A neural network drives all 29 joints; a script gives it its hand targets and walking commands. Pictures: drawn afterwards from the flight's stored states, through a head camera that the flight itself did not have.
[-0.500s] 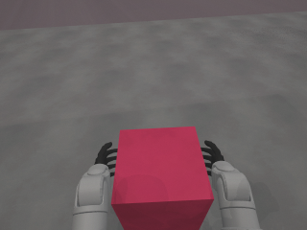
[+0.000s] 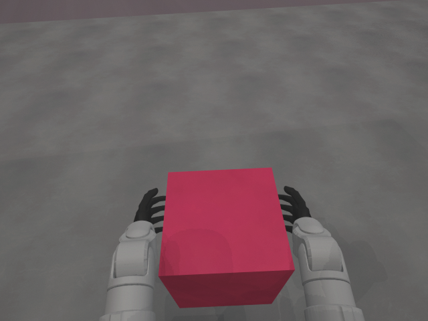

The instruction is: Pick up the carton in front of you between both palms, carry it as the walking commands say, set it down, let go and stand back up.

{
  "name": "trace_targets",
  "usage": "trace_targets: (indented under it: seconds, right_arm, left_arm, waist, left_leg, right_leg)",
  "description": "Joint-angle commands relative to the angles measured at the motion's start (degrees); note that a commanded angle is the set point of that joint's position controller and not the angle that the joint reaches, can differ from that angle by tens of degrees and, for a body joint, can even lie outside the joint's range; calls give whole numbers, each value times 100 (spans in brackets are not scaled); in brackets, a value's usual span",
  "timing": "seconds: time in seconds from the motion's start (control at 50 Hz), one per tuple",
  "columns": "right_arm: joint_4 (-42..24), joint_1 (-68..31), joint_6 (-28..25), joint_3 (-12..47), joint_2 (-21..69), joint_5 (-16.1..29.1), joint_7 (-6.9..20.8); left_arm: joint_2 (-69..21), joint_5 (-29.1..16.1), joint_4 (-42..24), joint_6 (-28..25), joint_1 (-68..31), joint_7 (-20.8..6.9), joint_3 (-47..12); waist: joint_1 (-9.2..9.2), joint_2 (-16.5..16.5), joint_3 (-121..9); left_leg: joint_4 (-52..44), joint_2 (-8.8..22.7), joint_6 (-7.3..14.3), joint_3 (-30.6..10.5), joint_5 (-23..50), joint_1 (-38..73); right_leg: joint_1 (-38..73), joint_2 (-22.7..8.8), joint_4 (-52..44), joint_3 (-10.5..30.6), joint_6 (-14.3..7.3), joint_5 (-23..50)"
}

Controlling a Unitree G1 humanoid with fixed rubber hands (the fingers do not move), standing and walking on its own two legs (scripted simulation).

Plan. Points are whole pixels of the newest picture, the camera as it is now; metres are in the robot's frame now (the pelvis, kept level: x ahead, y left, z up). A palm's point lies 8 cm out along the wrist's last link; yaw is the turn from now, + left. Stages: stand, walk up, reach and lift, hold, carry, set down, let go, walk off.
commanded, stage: carry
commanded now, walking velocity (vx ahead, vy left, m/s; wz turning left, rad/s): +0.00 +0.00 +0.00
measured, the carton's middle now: (222, 242) +0.29 +0.00 -0.04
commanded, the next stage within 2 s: none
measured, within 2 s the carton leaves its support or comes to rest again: neither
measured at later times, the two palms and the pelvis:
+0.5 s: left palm (148, 228) +0.28 +0.14 +0.04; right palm (305, 225) +0.28 -0.16 +0.04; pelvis +0.00 -0.01 +0.00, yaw +0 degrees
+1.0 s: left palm (148, 158) +0.45 +0.16 +0.06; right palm (280, 156) +0.45 -0.14 +0.06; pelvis +0.16 +0.01 +0.03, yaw +0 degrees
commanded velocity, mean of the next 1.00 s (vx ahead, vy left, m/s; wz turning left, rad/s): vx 0.29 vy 0.00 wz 0.00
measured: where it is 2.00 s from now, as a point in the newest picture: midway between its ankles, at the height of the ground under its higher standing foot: (221, 304)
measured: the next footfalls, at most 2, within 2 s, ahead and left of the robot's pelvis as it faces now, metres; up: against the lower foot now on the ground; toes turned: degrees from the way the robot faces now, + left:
right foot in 1.10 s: +0.37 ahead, -0.12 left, +0.00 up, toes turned -4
left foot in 1.42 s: +0.44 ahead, +0.10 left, +0.00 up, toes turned -13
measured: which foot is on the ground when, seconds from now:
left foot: down 0.00-1.00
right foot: down 0.00-0.74, up 0.76-1.00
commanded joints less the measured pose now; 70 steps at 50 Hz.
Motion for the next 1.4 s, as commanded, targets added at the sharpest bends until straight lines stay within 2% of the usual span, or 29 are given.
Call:
trace_targets:
  seconds: [0.0,0.42,0.46,0.5,0.52,0.56,0.62,0.66,0.68,0.7,0.72,0.74,0.76,0.78,0.8,0.84,0.9,0.98,1.02,1.06,1.08,1.1,1.12,1.14,1.16,1.2,1.26,1.32,1.38]
  right_arm:
    - [-503,-2599,-192,3162,4979,1413,1249]
    - [-440,-2647,-181,3185,5019,1421,1247]
    - [-468,-2661,-185,3219,5048,1453,1246]
    - [-559,-2833,-205,3280,5027,1497,1250]
    - [-623,-2989,-234,3275,4982,1491,1252]
    - [-628,-3184,-274,3250,4949,1482,1257]
    - [-561,-3065,-297,3227,4953,1528,1260]
    - [-437,-2716,-283,3179,4970,1513,1263]
    - [-321,-2533,-261,3124,4965,1492,1254]
    - [-205,-2191,-228,3023,4923,1393,1244]
    - [-162,-2014,-222,2945,4915,1284,1238]
    - [-169,-2036,-241,2909,4937,1251,1233]
    - [-271,-2083,-252,2964,4957,1320,1239]
    - [-472,-2204,-282,3119,5001,1428,1248]
    - [-715,-2404,-327,3303,5051,1550,1256]
    - [-1113,-2768,-376,3615,5097,1753,1240]
    - [-1348,-2707,-303,3808,4897,1849,1181]
    - [-1089,-2079,-151,3429,4451,1529,1085]
    - [-887,-1918,-123,3198,4318,1357,1055]
    - [-698,-1957,-142,3058,4316,1242,1050]
    - [-606,-1959,-152,3033,4362,1212,1054]
    - [-583,-2063,-138,3048,4432,1219,1062]
    - [-546,-2072,-131,3127,4524,1246,1082]
    - [-579,-2120,-169,3238,4627,1321,1117]
    - [-683,-2285,-254,3368,4822,1393,1154]
    - [-769,-2411,-438,3549,5094,1504,1178]
    - [-871,-2325,-646,3774,5221,1587,1131]
    - [-1190,-2238,-634,3982,5116,1634,1073]
    - [-1377,-2163,-386,3964,4883,1631,1043]
  left_arm:
    - [-5055,-1395,-337,-145,-2391,-1246,-3194]
    - [-5048,-1376,-285,-147,-2414,-1257,-3144]
    - [-5055,-1379,-312,-148,-2435,-1254,-3159]
    - [-5060,-1380,-368,-161,-2547,-1249,-3183]
    - [-5056,-1379,-397,-175,-2629,-1244,-3157]
    - [-5049,-1371,-403,-207,-2782,-1231,-3122]
    - [-5091,-1369,-431,-224,-2722,-1181,-3251]
    - [-5067,-1306,-384,-189,-2466,-1156,-3250]
    - [-5007,-1287,-302,-169,-2275,-1149,-3200]
    - [-4959,-1289,-338,-125,-2270,-1153,-3217]
    - [-4979,-1285,-385,-101,-2232,-1178,-3255]
    - [-5000,-1308,-390,-130,-2249,-1207,-3291]
    - [-4997,-1346,-429,-171,-2265,-1230,-3275]
    - [-5074,-1404,-472,-209,-2223,-1243,-3333]
    - [-5156,-1454,-582,-244,-2205,-1250,-3419]
    - [-5248,-1570,-837,-278,-2278,-1212,-3575]
    - [-5065,-1614,-1139,-213,-2235,-1098,-3709]
    - [-4617,-1397,-960,-79,-1889,-1014,-3416]
    - [-4484,-1314,-744,-67,-1828,-1031,-3220]
    - [-4464,-1249,-450,-107,-1763,-1064,-3015]
    - [-4510,-1241,-356,-123,-1873,-1093,-2971]
    - [-4473,-1198,-226,-120,-1774,-1120,-2888]
    - [-4536,-1203,-115,-168,-1657,-1155,-2800]
    - [-4687,-1335,-159,-252,-1819,-1200,-2877]
    - [-4897,-1402,-248,-323,-1894,-1230,-2984]
    - [-5112,-1517,-405,-473,-2006,-1289,-3186]
    - [-5202,-1625,-596,-659,-2132,-1302,-3465]
    - [-5103,-1730,-920,-665,-2022,-1248,-3740]
    - [-4861,-1702,-1171,-433,-1942,-1154,-3773]
  waist:
    - [-13,25,-1391]
    - [-11,-3,-1300]
    - [12,-189,-1234]
    - [56,-561,-659]
    - [85,-698,-302]
    - [94,-670,56]
    - [94,-613,-396]
    - [-2,-501,-960]
    - [-44,-257,-1399]
    - [-170,579,-1804]
    - [-249,1645,-1866]
    - [-225,1579,-1664]
    - [-210,931,-1553]
    - [-180,491,-1633]
    - [-151,327,-1521]
    - [-146,543,-1400]
    - [-131,754,-1277]
    - [-149,975,-1024]
    - [-132,974,-884]
    - [-20,644,-900]
    - [25,344,-1106]
    - [113,-728,-1302]
    - [172,-1744,-1503]
    - [132,-1504,-1544]
    - [95,-1126,-1570]
    - [49,-523,-1751]
    - [18,-663,-1907]
    - [61,-853,-2010]
    - [34,-600,-1858]
  left_leg:
    - [-98,356,66,-486,1007,1442]
    - [-61,315,21,-431,954,1401]
    - [-122,232,-63,-208,-259,1387]
    - [348,-129,-198,200,-1378,795]
    - [710,-169,-224,202,-1404,437]
    - [1056,17,-157,-89,-1303,-477]
    - [428,-122,-70,60,-1503,-715]
    - [-642,-446,14,362,-903,650]
    - [-871,-351,119,188,-521,2040]
    - [-1100,538,516,-1261,-599,3272]
    - [-1427,1404,1114,-2887,200,4118]
    - [-1526,1734,1408,-3355,1014,4308]
    - [-1461,1798,1447,-3081,1270,4140]
    - [-1524,1735,1261,-2793,842,4008]
    - [-1712,1615,1016,-2409,310,3657]
    - [-2086,1325,783,-1721,-255,3192]
    - [-2319,1160,759,-1233,-714,2876]
    - [-2170,949,578,-637,-461,2583]
    - [-1928,892,459,-468,-648,2383]
    - [-910,552,206,-46,-441,1859]
    - [27,389,10,204,-29,1290]
    - [1469,-106,-324,408,-801,376]
    - [2529,-549,-387,-34,-2338,-772]
    - [3146,-332,-253,-593,-2711,-1055]
    - [3274,-211,-160,-832,-2723,-958]
    - [2310,22,-71,-917,-2280,-687]
    - [872,-219,-152,-567,-1647,178]
    - [19,-341,-150,-300,-738,662]
    - [-1127,-144,-150,-204,959,1685]
  right_leg:
    - [-448,-609,-741,494,-65,1622]
    - [-487,-655,-747,478,-105,1773]
    - [-468,-788,-1304,600,-137,505]
    - [-572,-1146,-2296,1286,-436,-1435]
    - [-588,-1432,-2682,1692,-591,-1824]
    - [3,-1720,-2909,1939,-784,-1306]
    - [1415,-1491,-2160,1314,-725,1528]
    - [1305,-1153,-1278,606,-417,2474]
    - [684,-907,-509,142,-199,2966]
    - [-522,-529,689,-225,151,2560]
    - [-1936,-41,1745,-114,306,886]
    - [-2734,20,2394,355,210,-583]
    - [-2963,-139,2799,673,111,-748]
    - [-2980,-320,2663,846,27,-599]
    - [-2859,-452,2214,847,-8,-327]
    - [-2459,-355,1409,514,40,304]
    - [-2120,-319,509,242,115,944]
    - [-1588,-203,-372,-90,130,1645]
    - [-1185,-177,-729,-240,138,1813]
    - [-155,19,-1139,-508,133,1689]
    - [756,-239,-1159,-164,54,1691]
    - [1448,-1337,-1740,1509,-274,1913]
    - [2244,-2227,-1888,3000,-1003,2874]
    - [2203,-2348,-1832,2932,-1178,4017]
    - [1953,-2240,-1696,2380,-1156,4979]
    - [1792,-1979,-1798,1593,-796,4730]
    - [1502,-1525,-1732,634,-535,4840]
    - [1453,-1366,-1475,227,-455,4777]
    - [779,-1061,-1005,15,-126,3410]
